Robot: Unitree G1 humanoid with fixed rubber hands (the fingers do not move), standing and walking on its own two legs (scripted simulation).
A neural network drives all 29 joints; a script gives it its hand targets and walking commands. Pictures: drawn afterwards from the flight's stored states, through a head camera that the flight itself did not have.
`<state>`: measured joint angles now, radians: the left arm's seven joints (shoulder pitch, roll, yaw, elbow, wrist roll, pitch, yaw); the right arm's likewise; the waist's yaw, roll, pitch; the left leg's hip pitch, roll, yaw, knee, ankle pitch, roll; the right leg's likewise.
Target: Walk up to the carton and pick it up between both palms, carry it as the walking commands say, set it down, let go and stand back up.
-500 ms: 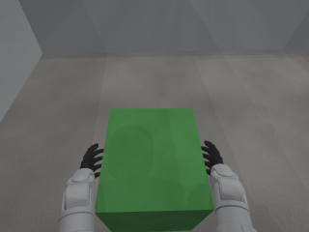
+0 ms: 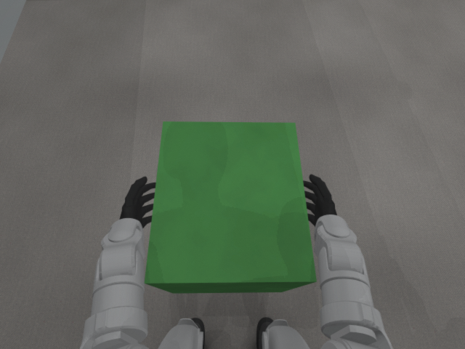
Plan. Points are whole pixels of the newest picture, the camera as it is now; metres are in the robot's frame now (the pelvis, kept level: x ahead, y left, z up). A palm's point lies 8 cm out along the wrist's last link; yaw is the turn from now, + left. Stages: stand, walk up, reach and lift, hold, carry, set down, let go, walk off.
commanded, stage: set down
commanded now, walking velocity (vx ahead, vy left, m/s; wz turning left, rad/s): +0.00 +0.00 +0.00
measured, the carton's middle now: (228, 215) +0.37 +0.02 -0.12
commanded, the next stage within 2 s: none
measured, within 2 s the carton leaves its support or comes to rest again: neither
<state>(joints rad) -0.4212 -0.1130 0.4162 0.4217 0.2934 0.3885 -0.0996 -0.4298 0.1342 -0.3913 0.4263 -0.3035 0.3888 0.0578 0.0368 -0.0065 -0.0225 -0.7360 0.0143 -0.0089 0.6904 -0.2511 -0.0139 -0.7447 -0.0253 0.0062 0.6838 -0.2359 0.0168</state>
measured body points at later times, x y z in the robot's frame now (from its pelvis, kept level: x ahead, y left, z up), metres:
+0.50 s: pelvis -0.03 +0.00 -0.07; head +0.17 +0.00 +0.33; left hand +0.37 +0.18 -0.14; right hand +0.38 -0.16 -0.14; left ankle +0.04 +0.13 -0.71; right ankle +0.05 -0.13 -0.71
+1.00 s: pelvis -0.04 +0.00 -0.15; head +0.19 +0.01 +0.24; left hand +0.40 +0.19 -0.22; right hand +0.41 -0.15 -0.22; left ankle +0.04 +0.13 -0.71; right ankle +0.05 -0.13 -0.71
